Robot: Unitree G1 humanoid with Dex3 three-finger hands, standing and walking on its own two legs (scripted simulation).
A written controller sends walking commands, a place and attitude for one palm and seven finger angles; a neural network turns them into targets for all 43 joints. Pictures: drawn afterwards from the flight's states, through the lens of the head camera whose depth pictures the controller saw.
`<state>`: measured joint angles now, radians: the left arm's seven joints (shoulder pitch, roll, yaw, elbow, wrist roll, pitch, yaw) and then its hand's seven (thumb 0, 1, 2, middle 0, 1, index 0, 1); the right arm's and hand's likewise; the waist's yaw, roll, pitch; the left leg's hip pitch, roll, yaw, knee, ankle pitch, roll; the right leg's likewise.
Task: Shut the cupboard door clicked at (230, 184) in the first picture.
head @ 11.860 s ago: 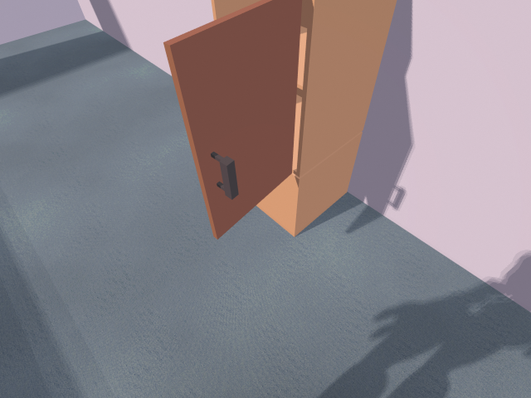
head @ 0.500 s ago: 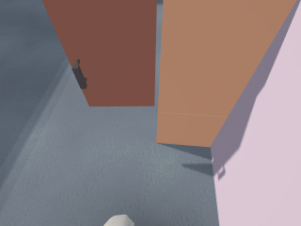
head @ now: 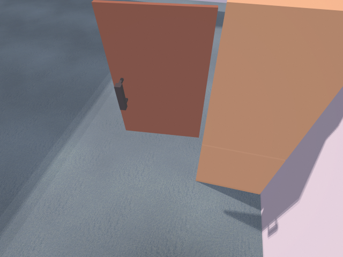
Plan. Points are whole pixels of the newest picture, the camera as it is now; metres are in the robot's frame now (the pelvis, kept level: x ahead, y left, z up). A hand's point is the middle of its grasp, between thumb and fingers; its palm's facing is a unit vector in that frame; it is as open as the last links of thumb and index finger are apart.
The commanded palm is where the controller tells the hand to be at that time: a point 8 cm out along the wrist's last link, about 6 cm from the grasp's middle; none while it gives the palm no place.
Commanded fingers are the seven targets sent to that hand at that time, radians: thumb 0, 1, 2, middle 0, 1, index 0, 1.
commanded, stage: take the last steps up to it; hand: left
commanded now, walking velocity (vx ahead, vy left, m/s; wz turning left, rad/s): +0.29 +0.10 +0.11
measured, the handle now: (122, 93) +0.70 +0.26 -0.07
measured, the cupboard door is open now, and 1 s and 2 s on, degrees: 96 96 96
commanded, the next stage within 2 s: come to a stop and stand still in 0.40 s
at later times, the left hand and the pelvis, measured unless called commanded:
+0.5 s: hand (85, 252) +0.15 +0.25 -0.16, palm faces +0.07 -0.98 -0.20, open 7.4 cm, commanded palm none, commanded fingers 0.00 0.90 0.90 -0.20 -0.30 -0.20 -0.30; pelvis +0.14 +0.07 +0.01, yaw +1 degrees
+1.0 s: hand (100, 206) +0.28 +0.25 -0.17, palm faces +0.03 -0.97 -0.22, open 7.4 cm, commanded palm none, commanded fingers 0.00 0.90 0.90 -0.20 -0.30 -0.20 -0.30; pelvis +0.20 +0.06 +0.00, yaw +0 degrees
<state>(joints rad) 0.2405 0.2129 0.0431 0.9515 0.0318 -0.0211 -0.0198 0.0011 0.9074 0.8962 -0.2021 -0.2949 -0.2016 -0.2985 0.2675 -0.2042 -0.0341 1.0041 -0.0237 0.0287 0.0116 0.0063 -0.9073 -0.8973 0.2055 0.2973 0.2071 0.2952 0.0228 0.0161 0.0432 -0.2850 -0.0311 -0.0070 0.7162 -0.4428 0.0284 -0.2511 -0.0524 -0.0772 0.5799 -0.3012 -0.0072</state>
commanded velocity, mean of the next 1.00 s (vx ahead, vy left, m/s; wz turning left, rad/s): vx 0.00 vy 0.03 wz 0.00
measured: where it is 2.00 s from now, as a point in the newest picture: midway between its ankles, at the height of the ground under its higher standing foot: outside the picture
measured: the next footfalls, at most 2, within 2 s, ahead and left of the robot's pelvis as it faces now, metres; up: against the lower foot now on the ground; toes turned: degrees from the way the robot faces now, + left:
left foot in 0.30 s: +0.21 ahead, +0.18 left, +0.00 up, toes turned +0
right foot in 0.62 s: +0.27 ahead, -0.03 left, +0.00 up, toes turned -5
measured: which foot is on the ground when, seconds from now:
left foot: up 0.00-0.28, down 0.30-1.00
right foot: down 0.00-0.30, up 0.32-0.60, down 0.62-1.00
